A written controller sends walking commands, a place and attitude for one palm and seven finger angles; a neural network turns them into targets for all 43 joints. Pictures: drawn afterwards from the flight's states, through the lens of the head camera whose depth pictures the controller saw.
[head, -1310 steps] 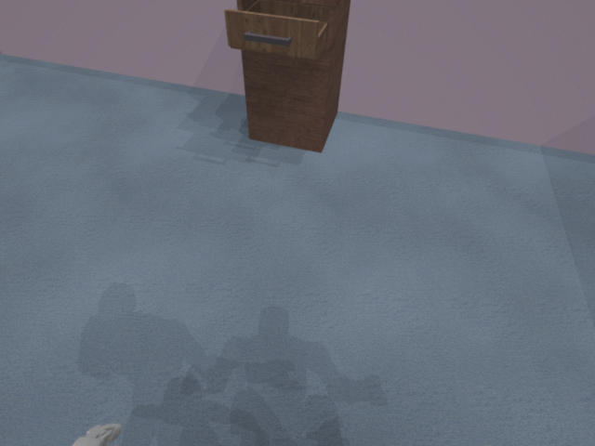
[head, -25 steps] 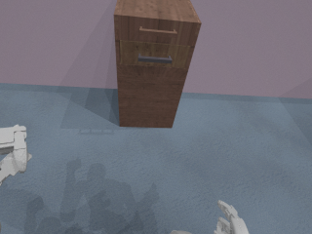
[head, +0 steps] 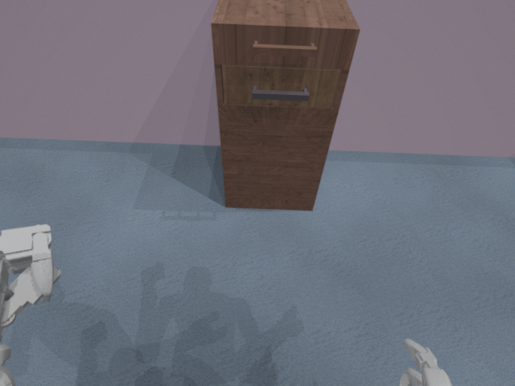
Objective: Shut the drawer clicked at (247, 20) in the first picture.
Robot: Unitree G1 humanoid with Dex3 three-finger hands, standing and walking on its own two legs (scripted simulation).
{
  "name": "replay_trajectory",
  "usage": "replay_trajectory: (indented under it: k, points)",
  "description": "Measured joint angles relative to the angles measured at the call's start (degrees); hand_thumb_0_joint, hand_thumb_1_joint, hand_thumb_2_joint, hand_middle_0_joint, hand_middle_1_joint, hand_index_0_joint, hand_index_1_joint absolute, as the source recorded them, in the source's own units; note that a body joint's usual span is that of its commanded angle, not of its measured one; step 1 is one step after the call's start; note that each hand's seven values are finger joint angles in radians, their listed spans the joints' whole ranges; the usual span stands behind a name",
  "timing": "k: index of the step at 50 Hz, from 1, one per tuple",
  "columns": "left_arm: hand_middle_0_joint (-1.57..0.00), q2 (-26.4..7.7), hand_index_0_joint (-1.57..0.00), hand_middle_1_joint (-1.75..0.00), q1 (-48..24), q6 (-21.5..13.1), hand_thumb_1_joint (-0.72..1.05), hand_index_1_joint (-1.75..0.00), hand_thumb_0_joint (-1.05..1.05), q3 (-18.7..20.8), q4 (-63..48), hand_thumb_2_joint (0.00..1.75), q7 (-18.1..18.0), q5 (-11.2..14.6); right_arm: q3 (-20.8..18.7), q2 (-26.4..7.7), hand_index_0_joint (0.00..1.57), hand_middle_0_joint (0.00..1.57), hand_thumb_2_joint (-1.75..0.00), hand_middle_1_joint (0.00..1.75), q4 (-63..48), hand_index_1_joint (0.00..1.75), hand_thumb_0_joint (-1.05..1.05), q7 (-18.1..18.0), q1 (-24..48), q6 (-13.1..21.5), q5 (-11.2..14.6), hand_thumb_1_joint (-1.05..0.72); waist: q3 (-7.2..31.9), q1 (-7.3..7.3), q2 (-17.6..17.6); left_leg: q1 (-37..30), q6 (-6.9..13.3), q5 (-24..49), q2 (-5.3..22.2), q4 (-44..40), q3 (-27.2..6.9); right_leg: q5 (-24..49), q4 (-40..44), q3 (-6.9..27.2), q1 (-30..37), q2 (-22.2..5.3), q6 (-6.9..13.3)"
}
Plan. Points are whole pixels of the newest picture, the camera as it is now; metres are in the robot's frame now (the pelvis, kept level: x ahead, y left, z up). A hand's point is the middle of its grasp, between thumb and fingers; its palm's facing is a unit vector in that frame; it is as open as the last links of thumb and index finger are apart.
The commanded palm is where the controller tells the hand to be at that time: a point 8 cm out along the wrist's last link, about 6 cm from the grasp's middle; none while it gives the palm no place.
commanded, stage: stop stepping back and stand still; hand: left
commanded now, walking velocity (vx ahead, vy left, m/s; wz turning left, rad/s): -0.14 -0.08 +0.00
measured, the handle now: (280, 92) +1.00 -0.02 -0.09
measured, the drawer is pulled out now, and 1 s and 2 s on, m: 0.00 0.00 0.00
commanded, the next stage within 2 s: let the arm hang, fingers relaxed in 1.26 s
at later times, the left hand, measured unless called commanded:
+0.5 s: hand (59, 245) +0.23 +0.24 +0.17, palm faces +0.31 -0.78 -0.54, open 3.2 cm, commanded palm +0.16 +0.28 +0.19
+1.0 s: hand out of the picture +0.15 +0.27 +0.16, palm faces +0.36 -0.82 -0.44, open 3.2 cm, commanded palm +0.09 +0.31 +0.19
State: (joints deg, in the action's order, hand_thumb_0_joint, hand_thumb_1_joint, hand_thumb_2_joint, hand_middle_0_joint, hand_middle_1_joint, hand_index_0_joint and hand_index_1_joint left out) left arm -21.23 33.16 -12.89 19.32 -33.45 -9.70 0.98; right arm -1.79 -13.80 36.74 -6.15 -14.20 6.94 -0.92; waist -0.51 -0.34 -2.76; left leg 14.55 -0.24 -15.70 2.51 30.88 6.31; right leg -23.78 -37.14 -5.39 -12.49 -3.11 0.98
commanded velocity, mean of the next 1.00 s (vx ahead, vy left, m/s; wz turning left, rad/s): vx -0.03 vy -0.01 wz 0.00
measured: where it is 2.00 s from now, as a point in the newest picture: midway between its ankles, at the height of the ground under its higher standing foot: outside the picture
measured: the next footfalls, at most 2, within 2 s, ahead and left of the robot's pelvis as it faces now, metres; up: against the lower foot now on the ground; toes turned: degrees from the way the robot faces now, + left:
none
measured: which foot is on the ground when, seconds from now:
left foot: down 0.00-1.00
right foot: down 0.00-1.00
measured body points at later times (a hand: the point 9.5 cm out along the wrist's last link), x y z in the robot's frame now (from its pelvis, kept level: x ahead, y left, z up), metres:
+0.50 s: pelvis +0.03 +0.01 +0.01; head +0.08 +0.00 +0.46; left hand +0.21 +0.28 +0.20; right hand +0.21 -0.23 -0.08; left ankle -0.01 +0.14 -0.73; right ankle -0.05 -0.09 -0.73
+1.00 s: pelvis -0.04 +0.03 +0.01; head -0.03 +0.04 +0.46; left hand +0.12 +0.31 +0.19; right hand +0.11 -0.20 -0.08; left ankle -0.01 +0.14 -0.73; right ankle -0.05 -0.09 -0.73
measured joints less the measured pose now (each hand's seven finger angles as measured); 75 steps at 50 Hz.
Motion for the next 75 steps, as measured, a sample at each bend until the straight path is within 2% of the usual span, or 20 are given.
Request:
replay_trajectory:
  k: [3,8,12,16,20,27,34,40,50,58,68,69,70,72,75]
  points:
    - [-1.41,-2.8,-1.41,-1.6,-1.0,-0.6,0.88,-1.6,0.01,2.9,0.1,0.9,0.3,0.0,0.8,2.3,0.2,0.2,-0.9,0.3,-1.3,0.3,0.01,1.3,1.7,0.6,0.1,-0.9,-1.2,0.97,-0.3,-0.3,-1.4,-1.8,0.0,0.6,0.1,-0.2,-1.5,1.5,-1.0,0.4,-0.9]
    - [-1.4,-3.9,-1.41,-1.6,1.5,-1.2,0.88,-1.6,0.01,5.1,-0.8,0.9,1.0,0.6,2.7,4.5,0.2,0.2,-0.9,0.3,-2.7,0.3,0.01,3.8,3.6,-0.1,1.0,-0.9,-2.3,2.12,2.7,1.9,-1.6,-1.1,1.9,2.4,-1.0,1.5,6.3,0.6,1.5,2.7,1.1]
    - [-1.4,-2.9,-1.41,-1.6,5.7,-1.3,0.88,-1.6,0.01,3.9,-1.6,0.9,1.6,0.9,3.4,4.3,0.2,0.21,-0.9,0.3,-3.4,0.3,0.01,4.0,3.9,-1.7,1.2,-0.9,-2.5,1.43,2.7,2.2,-0.2,-0.1,1.1,2.6,-2.1,2.3,8.1,1.5,1.9,2.6,0.8]
    - [-1.4,-2.0,-1.41,-1.6,7.0,-0.1,0.88,-1.6,0.01,2.5,-1.9,0.9,1.8,1.1,2.7,3.0,0.21,0.21,-0.9,0.3,-3.3,0.3,0.01,3.0,3.7,-2.5,0.9,-0.9,-2.3,0.65,3.2,-0.4,-1.4,-1.2,0.7,-2.3,-2.1,2.8,7.2,1.5,1.5,2.2,-0.4]
    - [-1.4,-2.5,-1.41,-1.6,5.2,1.0,0.88,-1.6,0.01,2.7,-1.9,0.9,1.5,0.9,1.8,2.3,0.2,0.2,-0.9,0.3,-3.1,0.3,0.01,2.5,4.3,-2.7,1.0,-0.9,-3.1,-0.12,3.2,-1.1,-1.3,-0.4,1.0,-2.6,-2.1,4.4,6.8,1.2,1.8,2.4,-1.0]
    - [-1.4,-2.2,-1.41,-1.6,4.2,1.0,0.88,-1.6,0.01,2.9,-1.5,0.9,1.2,1.1,1.4,1.8,0.2,0.2,-0.9,0.3,-4.3,0.3,0.01,2.4,5.5,-2.7,1.2,-0.9,-1.9,0.6,2.7,-0.1,-1.5,-1.2,1.1,-1.9,-1.5,3.3,9.8,1.5,2.6,2.6,-0.2]
    - [-1.4,-2.1,-1.41,-1.6,4.8,1.1,0.88,-1.6,0.01,1.7,-1.3,0.9,1.4,1.2,1.4,1.9,0.2,0.2,-0.9,0.3,-4.7,0.3,0.01,2.2,5.0,-3.4,1.0,-0.9,-1.7,1.31,2.5,0.1,-1.1,-0.2,1.0,-2.2,-1.5,4.7,9.8,1.4,2.2,2.4,-0.5]
    - [-1.4,-1.8,-1.41,-1.6,5.1,1.0,0.88,-1.6,0.01,1.9,-0.5,0.9,1.2,1.3,1.7,2.3,0.2,0.2,-0.9,0.3,-4.1,0.3,0.01,1.9,3.2,-3.5,0.9,-0.9,-1.3,0.83,2.9,0.3,-0.4,1.5,0.9,-2.6,-1.5,6.9,11.1,1.4,2.4,2.5,-1.0]
    - [-1.4,1.0,-1.41,-1.6,2.7,1.6,0.88,-1.6,0.01,-0.1,2.6,0.9,1.0,0.7,2.7,2.3,0.2,0.2,-0.9,0.3,-2.4,0.3,0.01,1.7,1.0,-2.0,0.6,-0.9,-1.3,-0.03,3.6,0.9,0.9,4.6,0.3,-4.2,-1.4,10.5,13.3,1.5,2.1,1.9,-1.8]
    - [-1.4,0.1,-1.41,-1.6,2.3,1.1,0.88,-1.6,0.01,0.4,1.9,0.9,0.9,0.2,3.1,3.0,0.2,0.2,-0.9,0.3,-2.4,0.3,0.01,1.9,1.0,-0.6,0.4,-0.9,-2.2,0.48,3.6,1.6,1.4,6.0,-0.5,-5.1,-1.7,11.4,13.3,1.3,1.3,1.3,-2.1]
    - [-1.4,0.6,-1.41,-1.6,3.0,1.2,0.88,-1.6,0.01,0.2,1.9,0.9,1.0,0.5,2.8,2.5,0.2,0.21,-0.9,0.3,-1.8,0.3,0.01,2.0,2.1,0.1,0.3,-0.9,-2.4,-0.25,4.0,1.5,1.2,5.6,-0.2,-4.9,-1.7,11.3,13.8,1.3,1.6,1.7,-2.0]
    - [-1.4,0.2,-1.41,-1.6,1.3,0.4,0.89,-1.6,0.01,-1.1,5.0,0.9,1.9,-0.2,2.5,1.7,0.2,0.2,-0.9,0.3,-0.5,0.3,0.01,3.1,2.4,1.2,0.4,-0.9,-1.7,-0.34,4.5,2.6,1.2,5.3,-0.2,-4.0,-2.0,11.0,13.0,1.0,0.8,1.6,-2.0]
    - [-1.4,-0.3,-1.41,-1.6,-1.8,1.1,0.89,-1.6,0.0,-3.4,10.9,0.9,3.6,-0.8,2.1,0.4,0.2,0.2,-0.9,0.3,1.3,0.3,0.01,4.5,3.2,1.3,0.6,-0.9,-1.1,-0.7,5.3,3.8,1.3,4.9,-0.4,-2.7,-2.3,10.3,11.6,0.7,-0.3,1.3,-2.1]
    - [-1.39,-0.1,-1.4,-1.58,-8.4,5.8,0.89,-1.58,0.0,-8.5,25.9,0.9,6.5,-1.7,1.7,-2.4,0.2,0.21,-0.9,0.3,4.8,0.3,0.01,6.2,5.4,-0.8,0.6,-0.9,-0.2,-1.07,7.3,5.6,1.6,3.8,-0.7,-0.2,-2.4,8.9,8.6,0.7,-2.2,0.8,-2.3]
    - [-1.34,2.1,-1.35,-1.54,-15.0,12.2,0.89,-1.54,0.0,-14.2,48.0,0.9,8.9,-2.6,1.5,-4.8,0.21,0.21,-0.9,0.3,8.1,0.3,0.01,7.0,8.1,-3.9,0.1,-0.9,-0.1,0.08,8.6,6.7,2.0,2.6,-1.1,2.1,-2.0,7.1,5.0,1.2,-4.1,0.1,-2.4]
